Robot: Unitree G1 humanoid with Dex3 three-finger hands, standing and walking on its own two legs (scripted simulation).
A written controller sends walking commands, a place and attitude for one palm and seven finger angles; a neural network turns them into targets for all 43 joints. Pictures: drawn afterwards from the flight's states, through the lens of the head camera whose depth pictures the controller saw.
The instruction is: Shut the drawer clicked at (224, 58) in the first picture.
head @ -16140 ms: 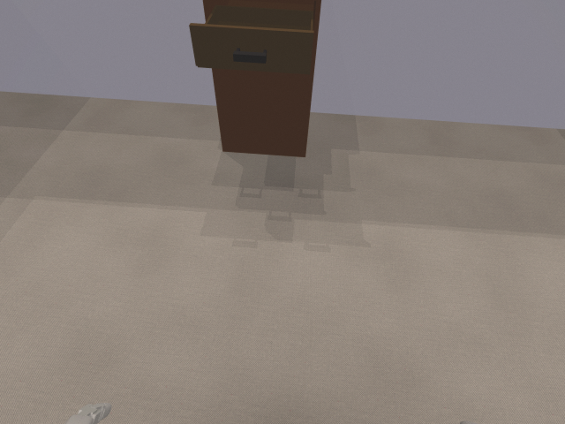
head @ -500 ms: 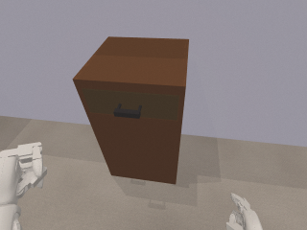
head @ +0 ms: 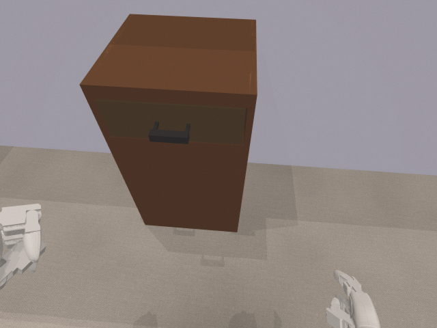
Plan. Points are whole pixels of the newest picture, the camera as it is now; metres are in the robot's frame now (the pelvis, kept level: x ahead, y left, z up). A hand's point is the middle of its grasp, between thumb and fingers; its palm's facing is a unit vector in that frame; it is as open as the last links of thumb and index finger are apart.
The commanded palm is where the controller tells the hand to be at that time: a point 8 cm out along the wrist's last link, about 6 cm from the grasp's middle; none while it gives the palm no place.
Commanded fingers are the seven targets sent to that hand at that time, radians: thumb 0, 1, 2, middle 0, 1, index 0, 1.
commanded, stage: step back with the hand held close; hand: left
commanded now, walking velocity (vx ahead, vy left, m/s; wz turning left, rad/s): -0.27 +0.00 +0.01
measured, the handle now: (170, 131) +0.62 +0.18 -0.06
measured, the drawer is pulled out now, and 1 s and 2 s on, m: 0.00 0.00 0.00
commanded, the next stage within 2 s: stop stepping back and stand still in 1.04 s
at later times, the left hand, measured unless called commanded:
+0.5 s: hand (6, 298) +0.13 +0.24 +0.16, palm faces +0.36 -0.81 -0.46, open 3.2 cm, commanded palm +0.06 +0.29 +0.17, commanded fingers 0.00 0.90 0.90 -1.40 -1.60 -1.40 -1.60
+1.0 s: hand out of the picture +0.05 +0.26 +0.17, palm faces +0.40 -0.80 -0.45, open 3.2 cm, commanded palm -0.01 +0.28 +0.17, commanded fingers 0.00 0.90 0.90 -1.40 -1.60 -1.40 -1.60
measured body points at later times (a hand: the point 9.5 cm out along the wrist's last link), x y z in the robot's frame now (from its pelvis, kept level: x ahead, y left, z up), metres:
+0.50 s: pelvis -0.06 +0.00 -0.01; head -0.04 +0.02 +0.44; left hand +0.11 +0.28 +0.18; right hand +0.10 -0.24 -0.09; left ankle +0.01 +0.10 -0.74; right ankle +0.01 -0.13 -0.74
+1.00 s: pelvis -0.13 +0.00 +0.00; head -0.10 +0.03 +0.44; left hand +0.03 +0.30 +0.19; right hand +0.05 -0.22 -0.07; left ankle -0.05 +0.09 -0.74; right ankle -0.17 -0.13 -0.69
